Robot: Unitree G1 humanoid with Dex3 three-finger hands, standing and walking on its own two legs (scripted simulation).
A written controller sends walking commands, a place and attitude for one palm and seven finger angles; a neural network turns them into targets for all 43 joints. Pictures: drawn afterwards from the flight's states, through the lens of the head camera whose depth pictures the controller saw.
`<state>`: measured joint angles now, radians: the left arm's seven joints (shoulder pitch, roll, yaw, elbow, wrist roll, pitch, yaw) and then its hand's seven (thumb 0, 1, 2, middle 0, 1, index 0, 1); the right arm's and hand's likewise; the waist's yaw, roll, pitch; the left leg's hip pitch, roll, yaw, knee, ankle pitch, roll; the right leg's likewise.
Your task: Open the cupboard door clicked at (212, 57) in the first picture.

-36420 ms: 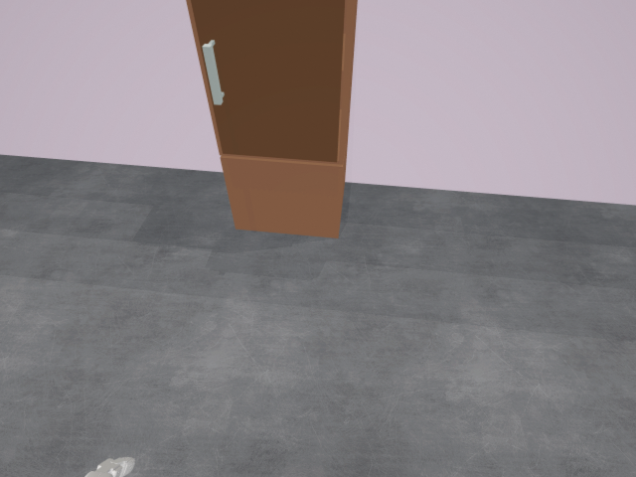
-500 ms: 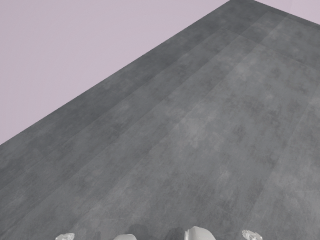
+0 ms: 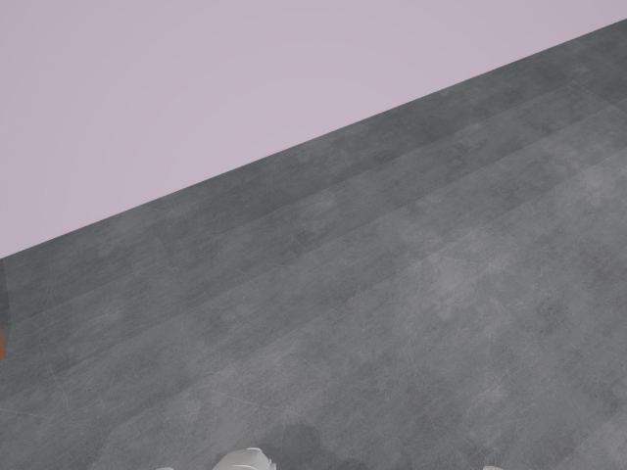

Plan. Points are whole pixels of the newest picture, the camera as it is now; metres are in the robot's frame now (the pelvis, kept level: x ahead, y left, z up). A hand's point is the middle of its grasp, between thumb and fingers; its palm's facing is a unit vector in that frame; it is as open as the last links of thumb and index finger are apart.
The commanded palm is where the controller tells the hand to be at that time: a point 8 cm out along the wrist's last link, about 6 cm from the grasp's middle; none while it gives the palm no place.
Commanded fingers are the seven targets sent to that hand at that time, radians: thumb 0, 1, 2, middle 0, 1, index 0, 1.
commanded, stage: turn to face it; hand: left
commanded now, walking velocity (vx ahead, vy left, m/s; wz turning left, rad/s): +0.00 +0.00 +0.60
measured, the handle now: out of the picture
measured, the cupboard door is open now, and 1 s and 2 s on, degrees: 41 41 41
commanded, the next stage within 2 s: none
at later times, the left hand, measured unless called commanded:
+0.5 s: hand out of the picture +0.08 +0.19 -0.14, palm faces +0.27 -0.91 -0.31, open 7.4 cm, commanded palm none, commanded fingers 0.00 0.90 0.90 -0.20 -0.30 -0.20 -0.30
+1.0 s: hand out of the picture -0.04 +0.18 -0.18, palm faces +0.61 -0.75 -0.25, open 7.4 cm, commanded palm none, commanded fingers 0.00 0.90 0.90 -0.20 -0.30 -0.20 -0.30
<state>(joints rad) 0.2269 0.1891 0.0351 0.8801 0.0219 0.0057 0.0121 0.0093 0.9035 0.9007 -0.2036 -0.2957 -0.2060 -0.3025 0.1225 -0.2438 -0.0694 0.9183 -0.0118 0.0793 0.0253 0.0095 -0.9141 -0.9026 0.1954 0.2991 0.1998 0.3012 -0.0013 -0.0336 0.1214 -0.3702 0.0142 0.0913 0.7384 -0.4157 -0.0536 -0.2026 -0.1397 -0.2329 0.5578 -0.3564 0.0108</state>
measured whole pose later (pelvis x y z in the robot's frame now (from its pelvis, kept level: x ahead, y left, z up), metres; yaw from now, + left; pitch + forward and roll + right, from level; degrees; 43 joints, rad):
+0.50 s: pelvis +0.02 -0.04 -0.01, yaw +17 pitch +1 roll +1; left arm 0.13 0.22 0.04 0.84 0.02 0.01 0.01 0.01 0.90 0.90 -0.20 -0.29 -0.20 -0.30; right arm 0.18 -0.26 -0.09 0.93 -0.02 0.08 0.00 0.01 -0.91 -0.90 0.20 0.30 0.21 0.30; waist -0.03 0.05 0.10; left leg -0.44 -0.05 -0.10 0.86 -0.47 -0.03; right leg -0.29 -0.04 -0.06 0.60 -0.34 -0.01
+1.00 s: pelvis +0.04 -0.03 +0.00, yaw +36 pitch +1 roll +0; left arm 0.19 0.27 0.07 0.91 0.01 0.07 0.01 0.01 0.91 0.90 -0.20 -0.29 -0.20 -0.30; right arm 0.11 -0.23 -0.05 0.89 -0.02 0.03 -0.01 0.00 -0.91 -0.90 0.20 0.30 0.20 0.30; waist 0.01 -0.05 0.11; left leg -0.31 -0.03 0.02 0.57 -0.28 0.04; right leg -0.46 -0.10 -0.05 1.13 -0.48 0.07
